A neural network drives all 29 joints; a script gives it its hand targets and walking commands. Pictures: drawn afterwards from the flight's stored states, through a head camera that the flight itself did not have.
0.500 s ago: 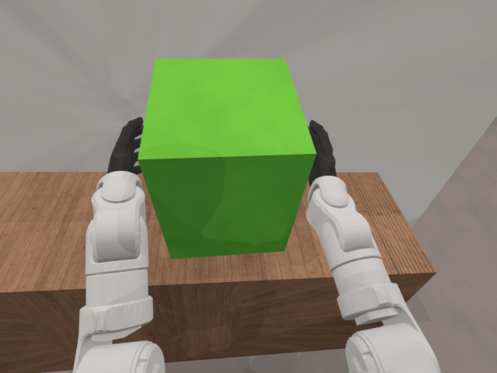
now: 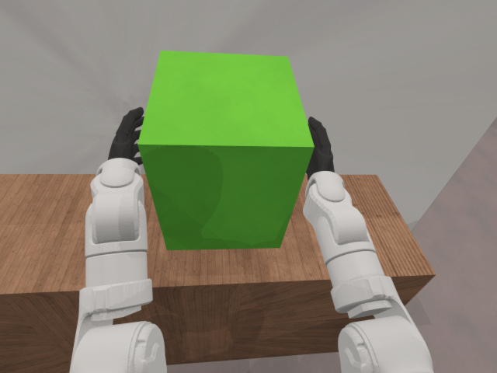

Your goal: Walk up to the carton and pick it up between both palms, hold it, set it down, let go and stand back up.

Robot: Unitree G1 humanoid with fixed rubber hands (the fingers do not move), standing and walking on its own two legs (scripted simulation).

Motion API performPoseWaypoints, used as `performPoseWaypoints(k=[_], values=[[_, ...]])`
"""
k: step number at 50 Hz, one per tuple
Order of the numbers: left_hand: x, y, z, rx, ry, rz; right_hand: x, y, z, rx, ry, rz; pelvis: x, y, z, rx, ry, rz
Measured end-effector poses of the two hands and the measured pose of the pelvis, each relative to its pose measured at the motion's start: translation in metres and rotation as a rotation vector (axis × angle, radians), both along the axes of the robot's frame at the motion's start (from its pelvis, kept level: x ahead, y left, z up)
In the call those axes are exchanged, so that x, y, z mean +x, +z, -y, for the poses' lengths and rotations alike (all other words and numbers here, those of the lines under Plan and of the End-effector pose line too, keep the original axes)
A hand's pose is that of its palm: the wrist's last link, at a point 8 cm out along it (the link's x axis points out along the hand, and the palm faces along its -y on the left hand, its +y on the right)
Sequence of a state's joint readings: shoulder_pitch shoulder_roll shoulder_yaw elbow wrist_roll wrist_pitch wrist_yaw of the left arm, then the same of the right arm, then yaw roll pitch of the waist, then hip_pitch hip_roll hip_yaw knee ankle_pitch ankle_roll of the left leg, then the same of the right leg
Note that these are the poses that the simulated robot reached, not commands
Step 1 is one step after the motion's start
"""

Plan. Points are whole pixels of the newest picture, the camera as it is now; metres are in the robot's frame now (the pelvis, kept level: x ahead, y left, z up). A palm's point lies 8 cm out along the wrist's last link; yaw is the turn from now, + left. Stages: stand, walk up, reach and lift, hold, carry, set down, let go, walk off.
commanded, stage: hold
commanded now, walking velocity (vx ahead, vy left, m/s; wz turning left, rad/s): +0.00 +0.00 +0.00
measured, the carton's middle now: (225, 157) +0.41 +0.01 +0.16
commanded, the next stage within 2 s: set down in 0.76 s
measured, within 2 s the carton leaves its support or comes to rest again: neither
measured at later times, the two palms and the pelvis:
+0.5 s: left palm (124, 165) +0.36 +0.15 +0.19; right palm (320, 172) +0.35 -0.14 +0.18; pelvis +0.00 +0.01 +0.00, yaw +0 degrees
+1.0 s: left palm (123, 169) +0.36 +0.15 +0.18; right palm (316, 175) +0.35 -0.13 +0.17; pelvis +0.00 +0.00 +0.00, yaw +0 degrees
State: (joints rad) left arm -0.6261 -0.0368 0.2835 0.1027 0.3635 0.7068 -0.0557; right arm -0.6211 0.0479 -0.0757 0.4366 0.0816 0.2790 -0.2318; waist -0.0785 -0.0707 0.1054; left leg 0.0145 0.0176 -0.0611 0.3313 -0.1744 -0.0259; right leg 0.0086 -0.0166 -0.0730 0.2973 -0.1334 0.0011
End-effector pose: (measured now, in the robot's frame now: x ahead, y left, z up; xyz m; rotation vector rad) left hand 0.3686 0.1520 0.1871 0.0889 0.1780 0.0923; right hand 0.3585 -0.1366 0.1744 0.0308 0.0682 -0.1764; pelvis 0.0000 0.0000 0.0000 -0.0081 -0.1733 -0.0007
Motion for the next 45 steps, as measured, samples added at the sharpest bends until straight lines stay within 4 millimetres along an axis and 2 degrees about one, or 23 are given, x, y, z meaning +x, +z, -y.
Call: performPoseWaypoints(k=[6, 15, 20, 27, 36, 45], values=[[0.0, 0.001, -0.002, 0.029, -0.005, 0.017, 0.001, -0.001, -0.002, 0.019, 0.004, 0.018, 0.003, 0.0, -0.004, -0.009, 0.006, 0.011], [-0.006, -0.013, -0.003, 0.019, -0.006, -0.012, -0.006, -0.015, -0.002, 0.015, 0.003, -0.011, 0.007, -0.001, -0.009, -0.01, 0.001, 0.022], [-0.006, -0.011, -0.002, 0.013, -0.012, 0.004, -0.008, -0.01, -0.001, 0.011, -0.005, 0.007, 0.006, -0.001, -0.009, -0.01, -0.005, 0.013], [-0.008, 0.002, 0.001, 0.009, -0.012, 0.039, -0.009, 0.006, 0.001, 0.002, -0.006, 0.04, 0.003, -0.001, -0.007, -0.009, -0.011, 0.015], [-0.004, -0.005, 0.001, 0.018, 0.0, -0.02, -0.003, -0.008, 0.001, 0.012, 0.005, -0.016, -0.001, 0.0, -0.004, -0.002, -0.009, 0.014], [-0.008, -0.001, -0.001, 0.03, 0.012, 0.023, -0.003, -0.003, 0.0, 0.017, 0.019, 0.028, 0.002, 0.0, -0.003, -0.007, -0.002, 0.017]])
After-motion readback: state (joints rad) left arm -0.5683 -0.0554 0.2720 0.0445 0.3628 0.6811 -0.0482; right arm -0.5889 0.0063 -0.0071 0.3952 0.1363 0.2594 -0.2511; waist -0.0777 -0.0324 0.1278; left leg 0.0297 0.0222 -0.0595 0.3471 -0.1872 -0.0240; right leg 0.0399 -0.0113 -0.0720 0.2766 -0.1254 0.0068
